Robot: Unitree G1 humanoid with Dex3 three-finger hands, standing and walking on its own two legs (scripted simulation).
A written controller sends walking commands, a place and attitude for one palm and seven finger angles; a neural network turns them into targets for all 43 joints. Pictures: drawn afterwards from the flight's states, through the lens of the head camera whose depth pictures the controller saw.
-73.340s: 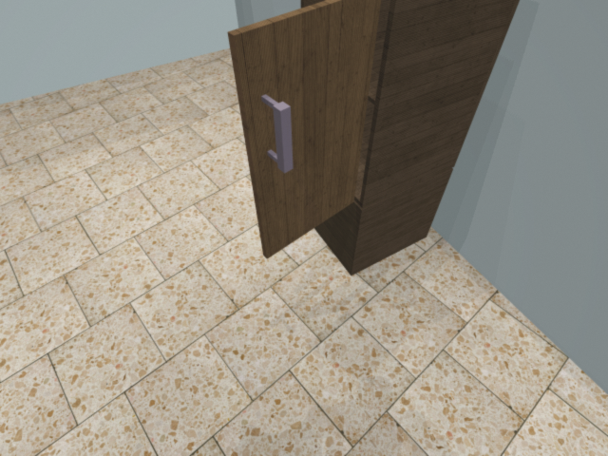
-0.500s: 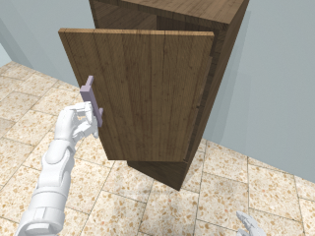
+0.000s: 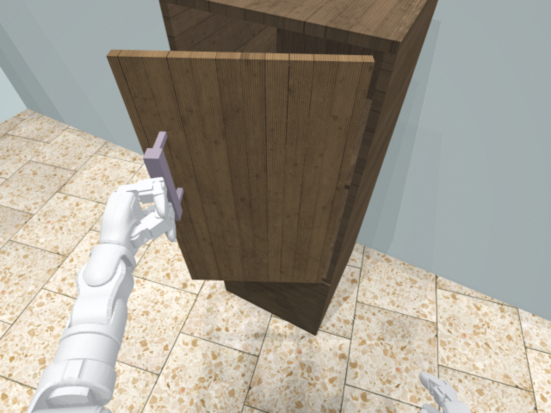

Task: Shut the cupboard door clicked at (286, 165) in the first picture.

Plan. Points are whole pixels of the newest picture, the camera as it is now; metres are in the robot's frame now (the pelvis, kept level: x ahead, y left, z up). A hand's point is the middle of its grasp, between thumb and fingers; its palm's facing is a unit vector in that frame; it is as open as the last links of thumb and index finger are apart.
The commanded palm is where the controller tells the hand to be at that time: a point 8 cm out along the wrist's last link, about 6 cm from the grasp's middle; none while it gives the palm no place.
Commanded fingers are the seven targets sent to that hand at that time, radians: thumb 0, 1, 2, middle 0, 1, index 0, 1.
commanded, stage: push the door shut along its arc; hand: left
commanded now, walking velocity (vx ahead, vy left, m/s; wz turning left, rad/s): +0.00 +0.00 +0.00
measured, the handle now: (168, 177) +0.45 +0.19 +0.09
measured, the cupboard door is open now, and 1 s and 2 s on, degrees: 26 6 0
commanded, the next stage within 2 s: pull the fist back off the door in 1.66 s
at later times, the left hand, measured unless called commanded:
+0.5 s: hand (185, 190) +0.42 +0.15 +0.09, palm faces -0.17 -0.99 -0.03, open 3.3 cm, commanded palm +0.42 +0.20 +0.10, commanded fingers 0.00 0.90 0.90 -1.30 -1.50 -1.30 -1.50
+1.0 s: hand (201, 166) +0.48 +0.13 +0.10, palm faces -0.27 -0.96 -0.01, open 3.1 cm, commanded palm +0.49 +0.17 +0.10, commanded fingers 0.00 0.90 0.90 -1.30 -1.50 -1.30 -1.50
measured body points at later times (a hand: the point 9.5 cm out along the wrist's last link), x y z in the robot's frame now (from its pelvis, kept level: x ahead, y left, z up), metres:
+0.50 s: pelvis -0.01 +0.00 -0.01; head +0.04 +0.00 +0.44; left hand +0.43 +0.21 +0.10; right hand +0.06 -0.27 -0.12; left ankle +0.04 +0.10 -0.71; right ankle -0.03 -0.11 -0.71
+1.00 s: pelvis -0.01 +0.01 -0.02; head +0.08 +0.02 +0.42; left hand +0.49 +0.19 +0.10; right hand +0.01 -0.27 -0.13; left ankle +0.04 +0.10 -0.71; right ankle -0.03 -0.11 -0.71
